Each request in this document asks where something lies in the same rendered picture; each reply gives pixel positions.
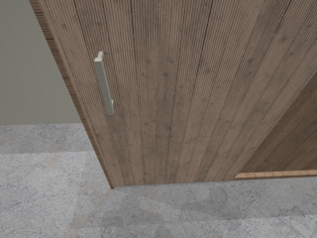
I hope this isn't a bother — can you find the handle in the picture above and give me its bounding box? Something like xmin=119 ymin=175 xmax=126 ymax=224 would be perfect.
xmin=94 ymin=52 xmax=114 ymax=115

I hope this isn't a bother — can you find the wardrobe door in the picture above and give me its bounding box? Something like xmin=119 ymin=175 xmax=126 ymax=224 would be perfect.
xmin=40 ymin=0 xmax=317 ymax=186
xmin=239 ymin=71 xmax=317 ymax=174

